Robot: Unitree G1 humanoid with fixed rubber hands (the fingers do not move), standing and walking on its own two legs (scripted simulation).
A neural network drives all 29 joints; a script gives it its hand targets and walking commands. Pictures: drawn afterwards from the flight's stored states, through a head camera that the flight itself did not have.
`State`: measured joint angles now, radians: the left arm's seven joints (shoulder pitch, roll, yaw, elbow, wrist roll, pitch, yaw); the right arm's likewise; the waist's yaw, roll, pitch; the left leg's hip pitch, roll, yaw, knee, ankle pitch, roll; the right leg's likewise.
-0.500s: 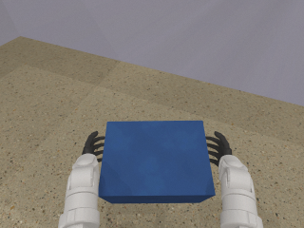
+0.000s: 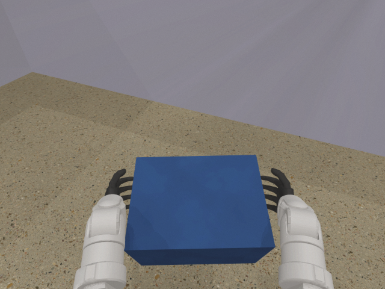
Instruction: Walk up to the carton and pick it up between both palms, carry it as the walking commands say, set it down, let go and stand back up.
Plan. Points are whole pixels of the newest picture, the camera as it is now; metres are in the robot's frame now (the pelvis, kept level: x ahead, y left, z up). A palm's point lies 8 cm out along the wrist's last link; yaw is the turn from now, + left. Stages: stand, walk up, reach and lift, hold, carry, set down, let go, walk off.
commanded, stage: reach and lift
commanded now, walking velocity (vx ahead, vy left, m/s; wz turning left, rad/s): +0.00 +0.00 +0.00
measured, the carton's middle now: (197, 211) +0.32 +0.00 -0.03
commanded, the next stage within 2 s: hold in 0.64 s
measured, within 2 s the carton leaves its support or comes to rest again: neither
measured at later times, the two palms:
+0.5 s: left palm (118, 204) +0.29 +0.18 +0.04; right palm (287, 206) +0.28 -0.19 +0.04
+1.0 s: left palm (115, 205) +0.29 +0.18 +0.04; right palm (285, 207) +0.28 -0.18 +0.05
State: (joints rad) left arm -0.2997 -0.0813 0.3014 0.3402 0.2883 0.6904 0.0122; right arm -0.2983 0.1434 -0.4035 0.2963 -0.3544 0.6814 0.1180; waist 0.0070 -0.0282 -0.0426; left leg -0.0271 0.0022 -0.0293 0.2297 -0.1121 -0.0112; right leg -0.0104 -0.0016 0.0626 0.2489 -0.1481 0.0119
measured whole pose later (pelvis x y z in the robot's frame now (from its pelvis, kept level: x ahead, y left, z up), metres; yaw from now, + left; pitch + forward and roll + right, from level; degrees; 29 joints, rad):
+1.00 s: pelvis +0.00 +0.00 +0.00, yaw +0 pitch -5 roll +0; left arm -0.24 -0.10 0.28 0.26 0.28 0.70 0.01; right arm -0.23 0.14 -0.36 0.22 -0.33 0.68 0.11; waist 0.00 -0.03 -0.02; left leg -0.02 0.00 -0.03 0.23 -0.12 -0.01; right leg 0.00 -0.01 0.06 0.24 -0.15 0.02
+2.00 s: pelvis -0.05 +0.00 -0.02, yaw +16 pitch +5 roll -2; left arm -0.67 0.08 0.19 0.17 0.00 1.12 0.22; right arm -0.64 0.01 -0.31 0.08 -0.11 1.13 -0.15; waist 0.05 0.05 -0.01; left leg -0.51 -0.07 -0.12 0.54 -0.11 0.02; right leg -0.35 0.01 -0.11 0.57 -0.37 0.07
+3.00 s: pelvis -0.10 +0.03 -0.02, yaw +54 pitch +5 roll -1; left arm -0.73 0.08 0.27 0.20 0.07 1.18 0.18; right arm -0.70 0.04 -0.33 0.14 -0.10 1.16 -0.20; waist -0.01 -0.02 0.03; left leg -0.42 -0.02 0.03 0.58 -0.25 0.06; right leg -0.52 -0.10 -0.10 0.99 -0.51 0.10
